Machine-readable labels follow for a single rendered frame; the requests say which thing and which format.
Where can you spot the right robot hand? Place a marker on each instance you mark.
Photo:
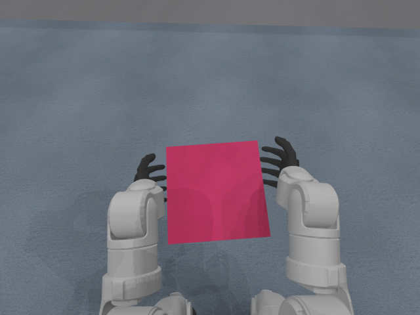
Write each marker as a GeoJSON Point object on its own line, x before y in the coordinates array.
{"type": "Point", "coordinates": [288, 157]}

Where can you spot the robot right thigh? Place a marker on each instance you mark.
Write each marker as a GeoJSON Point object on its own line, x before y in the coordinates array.
{"type": "Point", "coordinates": [266, 303]}

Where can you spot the left robot forearm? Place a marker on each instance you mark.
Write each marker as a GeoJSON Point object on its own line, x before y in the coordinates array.
{"type": "Point", "coordinates": [132, 237]}

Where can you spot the right robot upper arm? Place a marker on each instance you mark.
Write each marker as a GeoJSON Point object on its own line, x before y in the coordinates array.
{"type": "Point", "coordinates": [313, 305]}

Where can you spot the left robot hand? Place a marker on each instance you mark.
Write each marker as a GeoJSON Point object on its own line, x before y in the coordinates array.
{"type": "Point", "coordinates": [143, 170]}

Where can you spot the right robot forearm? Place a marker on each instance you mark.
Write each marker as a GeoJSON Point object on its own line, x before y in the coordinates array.
{"type": "Point", "coordinates": [314, 260]}

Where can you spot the carton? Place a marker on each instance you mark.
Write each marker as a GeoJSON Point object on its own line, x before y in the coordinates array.
{"type": "Point", "coordinates": [215, 192]}

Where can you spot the robot left shin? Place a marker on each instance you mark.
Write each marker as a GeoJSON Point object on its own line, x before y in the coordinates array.
{"type": "Point", "coordinates": [176, 294]}

